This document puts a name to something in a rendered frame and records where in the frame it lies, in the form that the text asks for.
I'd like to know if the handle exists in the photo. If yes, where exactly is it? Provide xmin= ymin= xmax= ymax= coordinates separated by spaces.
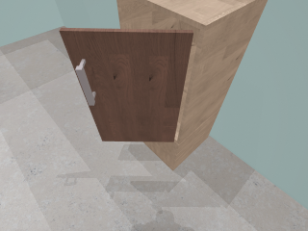
xmin=75 ymin=59 xmax=96 ymax=106

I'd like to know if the cupboard door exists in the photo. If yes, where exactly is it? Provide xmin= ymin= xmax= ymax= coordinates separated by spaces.
xmin=59 ymin=28 xmax=193 ymax=142

